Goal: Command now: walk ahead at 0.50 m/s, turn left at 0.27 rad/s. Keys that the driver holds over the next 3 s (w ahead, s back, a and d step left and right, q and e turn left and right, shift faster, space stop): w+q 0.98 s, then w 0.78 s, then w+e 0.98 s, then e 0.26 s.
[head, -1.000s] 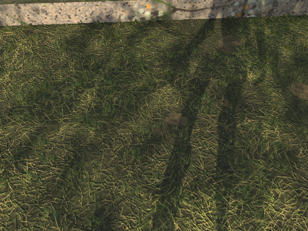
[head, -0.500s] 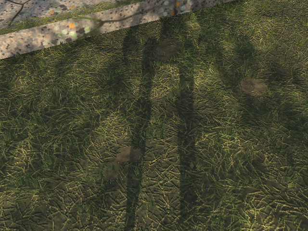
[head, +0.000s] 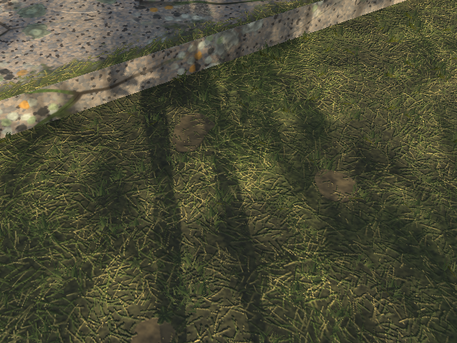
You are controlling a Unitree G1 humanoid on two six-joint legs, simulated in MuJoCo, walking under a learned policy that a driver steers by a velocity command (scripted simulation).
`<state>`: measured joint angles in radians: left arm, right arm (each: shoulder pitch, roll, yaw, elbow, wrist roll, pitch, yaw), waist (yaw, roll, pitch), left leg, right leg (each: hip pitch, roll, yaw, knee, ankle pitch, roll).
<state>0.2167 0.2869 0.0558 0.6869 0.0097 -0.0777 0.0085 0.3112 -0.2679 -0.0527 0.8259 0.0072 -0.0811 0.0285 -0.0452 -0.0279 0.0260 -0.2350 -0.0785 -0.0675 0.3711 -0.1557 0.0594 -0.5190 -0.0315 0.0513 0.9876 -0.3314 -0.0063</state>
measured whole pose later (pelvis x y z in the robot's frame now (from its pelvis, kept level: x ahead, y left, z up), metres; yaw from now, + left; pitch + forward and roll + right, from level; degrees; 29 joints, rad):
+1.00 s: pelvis +0.49 +0.13 +0.00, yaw +35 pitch +2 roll +0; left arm 0.12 0.32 0.05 0.70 0.02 -0.09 0.00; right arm 0.31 -0.28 -0.06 0.68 0.01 -0.04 0.01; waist -0.04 -0.03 0.05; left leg -0.21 -0.11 -0.08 0.37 -0.17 0.10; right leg -0.66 -0.11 0.08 0.93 -0.19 0.06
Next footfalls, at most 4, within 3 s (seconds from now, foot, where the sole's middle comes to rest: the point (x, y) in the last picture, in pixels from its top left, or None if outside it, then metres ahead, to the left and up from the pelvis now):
0.24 right None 0.30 -0.14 -0.78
0.74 left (153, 341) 0.49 0.20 -0.78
1.24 right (165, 235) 0.84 0.18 -0.78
1.72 left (71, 223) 0.90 0.50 -0.78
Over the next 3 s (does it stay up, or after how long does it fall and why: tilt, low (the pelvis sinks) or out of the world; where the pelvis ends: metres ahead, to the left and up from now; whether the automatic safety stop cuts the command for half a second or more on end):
stays up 1.40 0.69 0.09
